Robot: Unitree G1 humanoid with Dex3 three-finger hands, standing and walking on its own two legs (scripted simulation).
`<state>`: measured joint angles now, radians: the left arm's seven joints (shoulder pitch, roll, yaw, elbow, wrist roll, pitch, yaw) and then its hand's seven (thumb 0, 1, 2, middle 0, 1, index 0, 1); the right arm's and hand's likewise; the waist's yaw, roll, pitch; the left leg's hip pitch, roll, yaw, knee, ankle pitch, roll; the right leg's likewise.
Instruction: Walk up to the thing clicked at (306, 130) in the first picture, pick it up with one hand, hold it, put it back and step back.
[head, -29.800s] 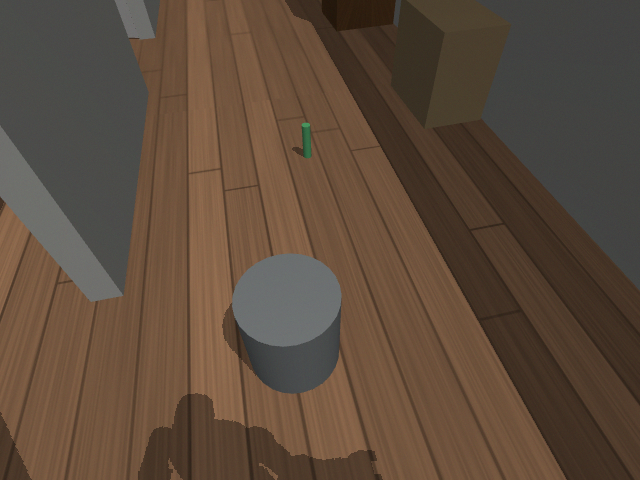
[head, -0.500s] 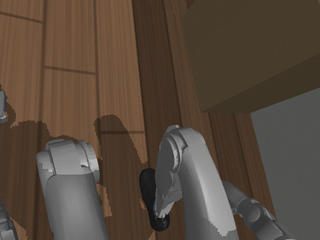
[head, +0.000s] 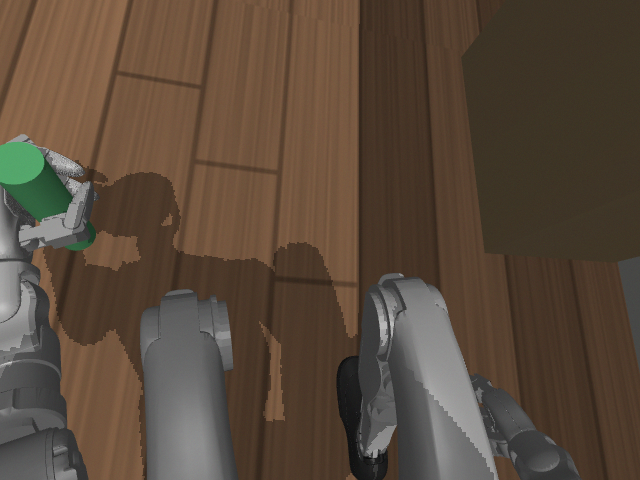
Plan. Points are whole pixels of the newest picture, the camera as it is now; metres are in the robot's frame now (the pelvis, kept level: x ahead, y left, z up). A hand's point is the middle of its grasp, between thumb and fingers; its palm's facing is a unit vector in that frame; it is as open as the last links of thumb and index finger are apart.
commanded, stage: settle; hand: left
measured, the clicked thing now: (53, 206) +0.41 +0.30 -0.06
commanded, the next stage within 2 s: lift in 0.92 s
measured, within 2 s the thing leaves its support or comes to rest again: neither
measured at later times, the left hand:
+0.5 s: hand (58, 184) +0.41 +0.27 +0.01, palm faces +0.22 -0.97 -0.03, open 5.5 cm
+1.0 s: hand (55, 166) +0.42 +0.27 +0.04, palm faces +0.23 -0.97 -0.03, open 5.5 cm
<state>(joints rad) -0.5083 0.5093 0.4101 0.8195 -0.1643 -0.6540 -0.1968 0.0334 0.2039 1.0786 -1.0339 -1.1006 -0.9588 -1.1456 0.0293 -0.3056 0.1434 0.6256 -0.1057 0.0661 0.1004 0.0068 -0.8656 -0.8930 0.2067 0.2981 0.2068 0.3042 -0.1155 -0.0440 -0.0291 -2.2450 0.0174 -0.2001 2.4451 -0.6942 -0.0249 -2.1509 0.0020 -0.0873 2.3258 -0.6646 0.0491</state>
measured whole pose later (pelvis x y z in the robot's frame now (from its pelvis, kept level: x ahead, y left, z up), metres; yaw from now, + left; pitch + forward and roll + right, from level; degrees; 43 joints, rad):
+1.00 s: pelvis +0.00 -0.01 +0.05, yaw +5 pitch +31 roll -5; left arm -0.57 0.39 0.43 0.85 -0.14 -0.58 -0.23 0.03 0.17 1.12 -1.06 -1.09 -0.99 -1.13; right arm 0.10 -0.28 0.02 0.66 -0.06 0.01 0.05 0.01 -0.87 -0.89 0.20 0.30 0.20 0.30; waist -0.09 -0.01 -0.13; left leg -2.12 0.02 -0.11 2.25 -0.68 -0.03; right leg -2.07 -0.02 -0.03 2.20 -0.67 0.03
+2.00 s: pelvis +0.04 +0.00 +0.24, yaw +7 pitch +26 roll -4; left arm -0.18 0.27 0.23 0.23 -0.19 -0.25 -0.08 0.03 0.20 1.09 -1.04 -1.10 -0.97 -1.14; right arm 0.13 -0.24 -0.01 0.58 0.04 -0.02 -0.04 0.01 -0.88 -0.89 0.21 0.30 0.21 0.30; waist -0.03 0.03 -0.19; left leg -1.46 0.04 -0.07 1.63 -0.63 -0.02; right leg -1.41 -0.03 -0.04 1.58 -0.62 0.03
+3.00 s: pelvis +0.08 +0.00 +0.38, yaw +8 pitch +11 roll -2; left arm -0.09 0.20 0.15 0.32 -0.18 -0.31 -0.06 0.03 0.19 1.09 -1.04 -1.10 -0.97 -1.14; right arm 0.23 -0.22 0.00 0.62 0.02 -0.06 -0.03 0.01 -0.88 -0.89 0.20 0.30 0.20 0.30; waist -0.03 0.02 -0.08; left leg -0.74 0.05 -0.03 1.01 -0.47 -0.02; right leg -0.71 -0.02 -0.04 0.97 -0.46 0.02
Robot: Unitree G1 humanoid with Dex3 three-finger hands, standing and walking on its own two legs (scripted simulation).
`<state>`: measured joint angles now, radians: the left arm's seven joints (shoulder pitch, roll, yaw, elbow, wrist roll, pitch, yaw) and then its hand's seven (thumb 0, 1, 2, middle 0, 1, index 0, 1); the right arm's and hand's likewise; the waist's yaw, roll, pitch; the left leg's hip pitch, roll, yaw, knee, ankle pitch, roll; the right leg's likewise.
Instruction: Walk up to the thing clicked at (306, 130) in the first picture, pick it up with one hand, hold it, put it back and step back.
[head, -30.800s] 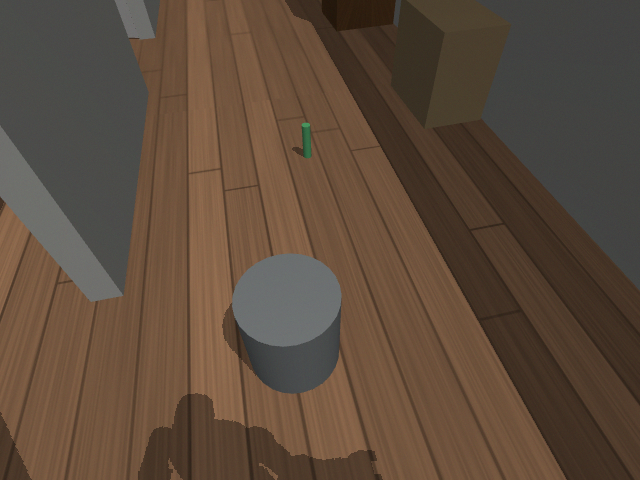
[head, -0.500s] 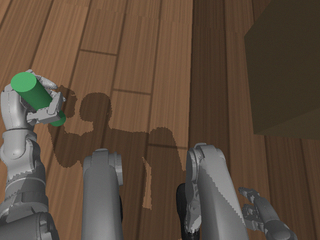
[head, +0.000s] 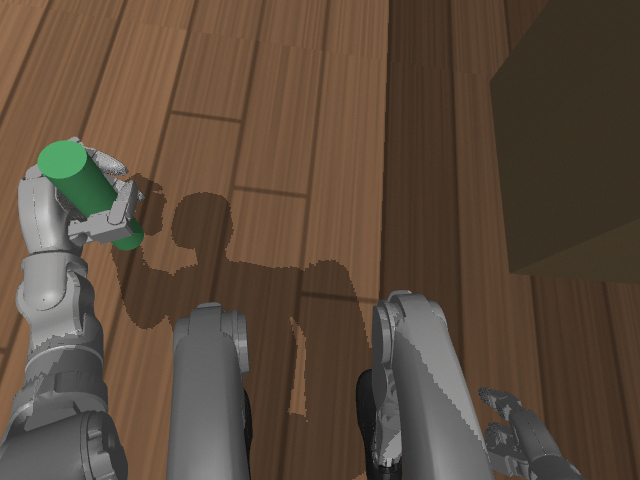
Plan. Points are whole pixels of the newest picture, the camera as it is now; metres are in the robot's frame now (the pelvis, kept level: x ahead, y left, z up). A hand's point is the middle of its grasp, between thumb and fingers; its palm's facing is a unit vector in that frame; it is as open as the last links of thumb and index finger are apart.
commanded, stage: lift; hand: left
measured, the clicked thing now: (101, 205) +0.44 +0.26 -0.03
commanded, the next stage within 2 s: none
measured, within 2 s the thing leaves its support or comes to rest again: neither
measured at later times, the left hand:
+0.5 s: hand (90, 181) +0.42 +0.23 +0.05, palm faces +0.11 -0.99 -0.03, open 5.5 cm
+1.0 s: hand out of the picture +0.40 +0.22 +0.23, palm faces +0.16 -0.99 -0.04, open 5.5 cm
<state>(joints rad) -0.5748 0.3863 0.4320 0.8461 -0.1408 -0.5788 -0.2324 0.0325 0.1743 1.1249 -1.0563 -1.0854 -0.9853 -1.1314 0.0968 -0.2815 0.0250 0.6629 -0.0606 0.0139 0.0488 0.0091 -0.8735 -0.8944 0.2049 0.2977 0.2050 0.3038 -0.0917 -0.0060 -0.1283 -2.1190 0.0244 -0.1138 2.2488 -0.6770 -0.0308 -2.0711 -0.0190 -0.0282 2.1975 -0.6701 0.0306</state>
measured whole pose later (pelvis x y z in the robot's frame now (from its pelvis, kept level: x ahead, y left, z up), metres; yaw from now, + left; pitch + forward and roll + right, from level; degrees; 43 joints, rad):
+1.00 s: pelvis +0.04 +0.00 +0.19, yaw +2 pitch +26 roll -4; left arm -0.18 0.27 0.23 0.23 -0.19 -0.25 -0.08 0.03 0.20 1.09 -1.04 -1.10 -0.97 -1.14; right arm 0.13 -0.24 -0.01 0.58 0.04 -0.02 -0.04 0.01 -0.88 -0.89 0.21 0.30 0.21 0.30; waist -0.03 0.03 -0.19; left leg -1.46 0.04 -0.07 1.63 -0.63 -0.02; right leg -1.41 -0.03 -0.04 1.58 -0.62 0.03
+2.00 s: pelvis +0.08 +0.00 +0.33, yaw +4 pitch +11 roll -2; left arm -0.09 0.20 0.15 0.32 -0.18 -0.31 -0.06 0.03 0.19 1.09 -1.04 -1.10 -0.97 -1.14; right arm 0.23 -0.22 0.00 0.62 0.02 -0.06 -0.03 0.01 -0.88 -0.89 0.20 0.30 0.20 0.30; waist -0.03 0.02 -0.08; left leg -0.74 0.05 -0.03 1.01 -0.47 -0.02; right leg -0.71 -0.02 -0.04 0.97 -0.46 0.02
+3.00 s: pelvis +0.08 +0.00 +0.35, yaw +4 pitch +5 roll -1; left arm -0.12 0.19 0.15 0.36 -0.17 -0.30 -0.06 0.03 0.20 1.09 -1.03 -1.10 -0.97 -1.15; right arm 0.22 -0.22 0.00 0.64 0.01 -0.03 -0.03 0.01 -0.89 -0.90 0.20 0.30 0.20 0.30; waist -0.03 0.01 -0.03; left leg -0.54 0.05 -0.02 0.85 -0.40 -0.02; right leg -0.52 -0.02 -0.03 0.82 -0.39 0.02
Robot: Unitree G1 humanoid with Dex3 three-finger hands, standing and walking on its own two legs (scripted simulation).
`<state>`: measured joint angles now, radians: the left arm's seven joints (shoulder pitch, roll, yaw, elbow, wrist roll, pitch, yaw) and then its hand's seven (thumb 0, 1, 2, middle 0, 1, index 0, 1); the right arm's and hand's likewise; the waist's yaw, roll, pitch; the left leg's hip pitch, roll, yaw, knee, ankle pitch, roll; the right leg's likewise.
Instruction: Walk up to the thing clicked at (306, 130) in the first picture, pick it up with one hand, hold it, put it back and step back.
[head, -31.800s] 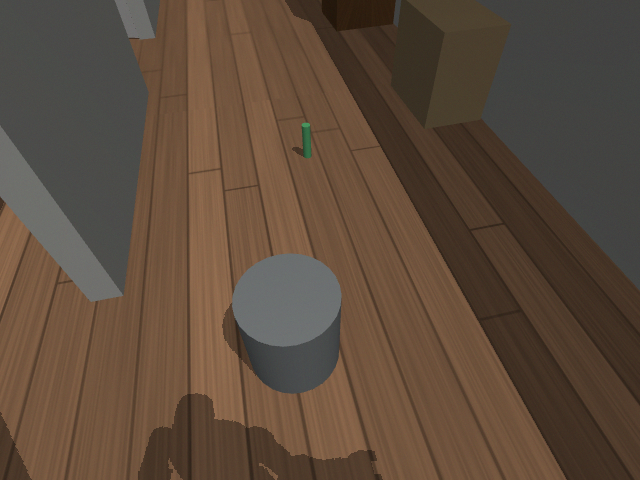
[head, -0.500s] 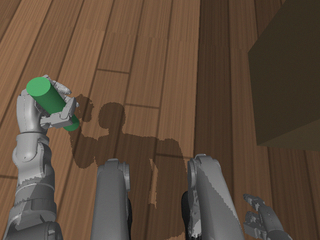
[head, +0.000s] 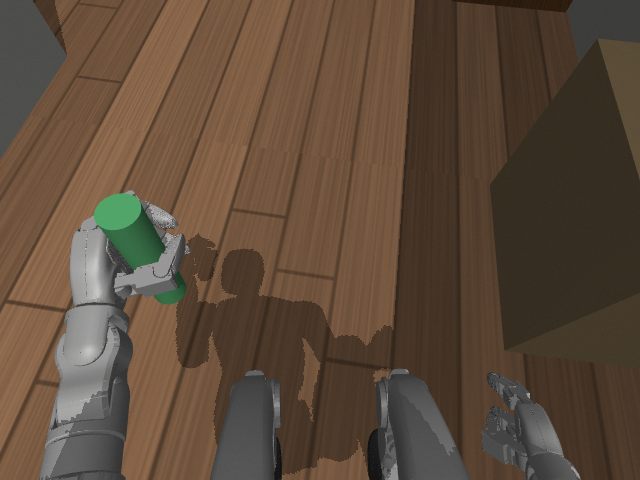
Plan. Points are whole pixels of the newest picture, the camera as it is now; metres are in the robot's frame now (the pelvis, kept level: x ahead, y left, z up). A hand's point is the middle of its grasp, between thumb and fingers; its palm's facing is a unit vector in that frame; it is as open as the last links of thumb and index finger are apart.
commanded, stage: lift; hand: left
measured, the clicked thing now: (148, 257) +0.37 +0.22 +0.03
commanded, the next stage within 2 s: hold in 1.18 s
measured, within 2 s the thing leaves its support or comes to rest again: neither
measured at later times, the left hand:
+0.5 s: hand (128, 214) +0.36 +0.19 +0.14, palm faces +0.10 -0.99 -0.03, open 5.4 cm
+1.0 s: hand (125, 174) +0.37 +0.18 +0.19, palm faces +0.12 -0.99 -0.01, open 5.4 cm
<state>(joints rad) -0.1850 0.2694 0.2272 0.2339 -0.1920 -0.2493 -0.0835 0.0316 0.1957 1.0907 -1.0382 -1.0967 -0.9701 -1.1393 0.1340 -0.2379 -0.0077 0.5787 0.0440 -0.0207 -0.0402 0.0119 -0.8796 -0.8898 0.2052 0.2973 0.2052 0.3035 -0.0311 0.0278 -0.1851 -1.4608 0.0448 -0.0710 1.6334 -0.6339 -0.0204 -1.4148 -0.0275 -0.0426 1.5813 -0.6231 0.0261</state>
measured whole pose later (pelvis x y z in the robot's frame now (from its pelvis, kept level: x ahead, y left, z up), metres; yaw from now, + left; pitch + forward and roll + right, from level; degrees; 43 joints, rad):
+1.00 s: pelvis +0.04 +0.00 +0.14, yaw +1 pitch +11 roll -2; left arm -0.09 0.20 0.15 0.32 -0.18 -0.31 -0.06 0.03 0.19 1.09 -1.04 -1.10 -0.97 -1.14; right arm 0.23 -0.22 0.00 0.62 0.02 -0.06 -0.03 0.01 -0.88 -0.89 0.20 0.30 0.20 0.30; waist -0.03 0.02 -0.08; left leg -0.74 0.05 -0.03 1.01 -0.47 -0.02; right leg -0.71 -0.02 -0.04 0.97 -0.46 0.02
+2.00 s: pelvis +0.04 +0.00 +0.16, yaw +1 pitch +5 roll -1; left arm -0.12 0.19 0.15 0.36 -0.17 -0.30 -0.06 0.03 0.20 1.09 -1.03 -1.10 -0.97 -1.15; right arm 0.22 -0.22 0.00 0.64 0.01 -0.03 -0.03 0.01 -0.89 -0.90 0.20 0.30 0.20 0.30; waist -0.03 0.01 -0.03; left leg -0.54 0.05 -0.02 0.85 -0.40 -0.02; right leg -0.52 -0.02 -0.03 0.82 -0.39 0.02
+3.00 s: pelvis +0.04 +0.00 +0.16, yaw +1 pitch +5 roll -1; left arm -0.10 0.18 0.15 0.38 -0.17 -0.34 -0.07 0.03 0.20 1.08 -1.03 -1.11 -0.96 -1.16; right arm 0.22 -0.22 -0.01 0.66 0.01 -0.04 -0.03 0.01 -0.89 -0.90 0.20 0.30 0.20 0.30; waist -0.02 0.01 -0.03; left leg -0.53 0.05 -0.02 0.84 -0.40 -0.02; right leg -0.51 -0.03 -0.03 0.80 -0.39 0.02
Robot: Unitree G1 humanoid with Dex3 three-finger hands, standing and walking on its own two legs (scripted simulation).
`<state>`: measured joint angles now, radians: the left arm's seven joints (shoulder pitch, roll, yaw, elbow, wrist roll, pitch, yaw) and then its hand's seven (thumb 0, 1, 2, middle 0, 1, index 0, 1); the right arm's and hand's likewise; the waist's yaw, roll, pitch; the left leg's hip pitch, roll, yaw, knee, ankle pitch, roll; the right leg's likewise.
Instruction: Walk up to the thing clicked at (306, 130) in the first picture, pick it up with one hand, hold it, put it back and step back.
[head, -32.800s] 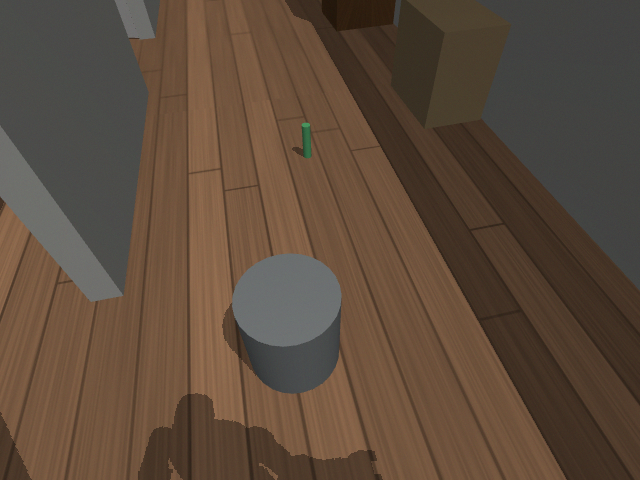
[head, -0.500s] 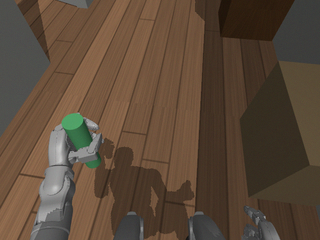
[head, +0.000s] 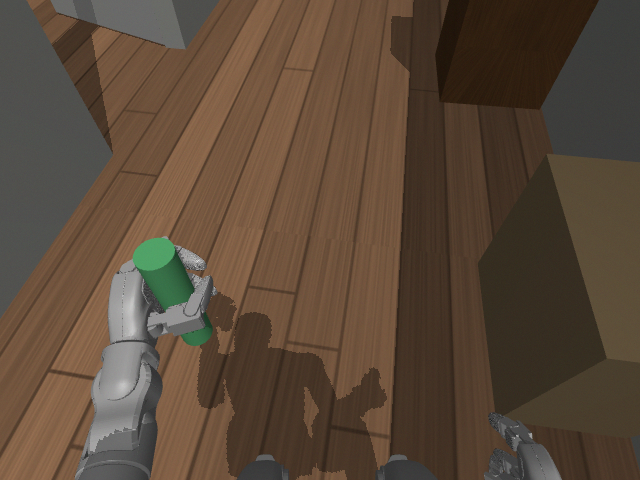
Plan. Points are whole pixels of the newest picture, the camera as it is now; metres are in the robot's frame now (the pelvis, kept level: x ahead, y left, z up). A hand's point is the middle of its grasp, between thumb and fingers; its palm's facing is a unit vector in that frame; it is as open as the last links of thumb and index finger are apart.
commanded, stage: lift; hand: left
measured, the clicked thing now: (179, 298) +0.33 +0.19 +0.04
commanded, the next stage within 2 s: hold in 0.18 s
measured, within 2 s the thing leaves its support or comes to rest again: neither
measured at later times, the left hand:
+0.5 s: hand (186, 286) +0.33 +0.17 +0.07, palm faces +0.09 -1.00 +0.00, open 5.4 cm
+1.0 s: hand (184, 282) +0.33 +0.17 +0.09, palm faces +0.09 -1.00 +0.00, open 5.4 cm
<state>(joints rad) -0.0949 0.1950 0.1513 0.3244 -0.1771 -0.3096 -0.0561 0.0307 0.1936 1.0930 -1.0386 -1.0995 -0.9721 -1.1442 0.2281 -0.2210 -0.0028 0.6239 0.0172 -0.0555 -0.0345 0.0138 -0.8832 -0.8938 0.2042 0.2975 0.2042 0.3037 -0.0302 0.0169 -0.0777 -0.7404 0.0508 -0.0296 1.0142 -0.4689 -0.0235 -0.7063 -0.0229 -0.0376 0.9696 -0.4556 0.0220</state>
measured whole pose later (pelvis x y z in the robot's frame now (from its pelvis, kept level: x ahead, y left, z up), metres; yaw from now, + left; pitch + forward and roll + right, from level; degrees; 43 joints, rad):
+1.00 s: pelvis +0.00 +0.00 +0.02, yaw +0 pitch +5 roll -1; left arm -0.12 0.19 0.15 0.36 -0.17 -0.30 -0.06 0.03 0.20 1.09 -1.03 -1.10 -0.97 -1.15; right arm 0.22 -0.22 0.00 0.64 0.01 -0.03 -0.03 0.01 -0.89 -0.90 0.20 0.30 0.20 0.30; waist -0.03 0.01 -0.03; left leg -0.54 0.05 -0.02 0.85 -0.40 -0.02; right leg -0.52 -0.02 -0.03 0.82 -0.39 0.02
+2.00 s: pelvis +0.00 +0.00 +0.03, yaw +0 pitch +5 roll -1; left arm -0.10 0.18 0.15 0.38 -0.17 -0.34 -0.07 0.03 0.20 1.08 -1.03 -1.11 -0.96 -1.16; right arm 0.22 -0.22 -0.01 0.66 0.01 -0.04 -0.03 0.01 -0.89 -0.90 0.20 0.30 0.20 0.30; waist -0.02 0.01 -0.03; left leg -0.53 0.05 -0.02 0.84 -0.40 -0.02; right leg -0.51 -0.03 -0.03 0.80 -0.39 0.02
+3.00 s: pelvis -0.01 +0.00 +0.03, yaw +0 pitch +5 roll -1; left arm -0.11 0.18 0.14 0.40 -0.17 -0.33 -0.06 0.03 0.20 1.09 -1.03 -1.11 -0.97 -1.16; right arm 0.22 -0.21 0.00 0.66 0.02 -0.05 -0.03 0.01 -0.89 -0.90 0.20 0.30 0.20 0.30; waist -0.02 0.01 -0.03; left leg -0.54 0.04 -0.01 0.84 -0.39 -0.02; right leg -0.51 -0.03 -0.03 0.80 -0.38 0.03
